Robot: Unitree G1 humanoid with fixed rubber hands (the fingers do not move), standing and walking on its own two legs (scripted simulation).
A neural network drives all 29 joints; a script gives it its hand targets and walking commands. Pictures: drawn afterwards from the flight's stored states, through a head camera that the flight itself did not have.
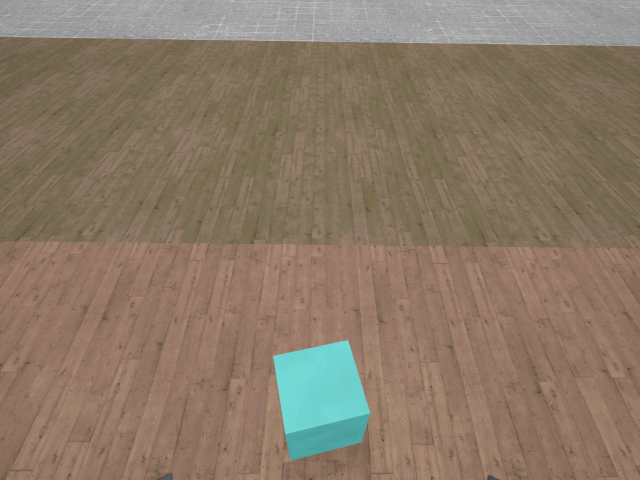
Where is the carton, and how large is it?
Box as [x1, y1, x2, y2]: [273, 340, 369, 460]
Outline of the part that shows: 347,340 273,356 290,460 361,441 369,415 369,411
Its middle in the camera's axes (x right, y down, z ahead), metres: -0.01 +0.46 +1.08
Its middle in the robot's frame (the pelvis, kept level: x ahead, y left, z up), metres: +0.45 +0.01 -0.64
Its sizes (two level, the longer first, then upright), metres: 0.210 0.200 0.250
